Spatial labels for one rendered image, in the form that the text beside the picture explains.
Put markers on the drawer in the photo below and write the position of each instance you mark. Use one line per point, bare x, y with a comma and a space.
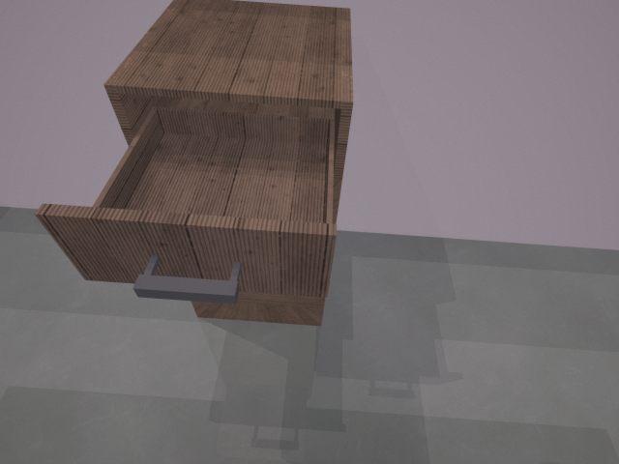
202, 189

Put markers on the handle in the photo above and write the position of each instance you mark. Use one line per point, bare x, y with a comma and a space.
186, 288

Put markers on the cabinet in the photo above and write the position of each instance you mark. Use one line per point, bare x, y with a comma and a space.
244, 57

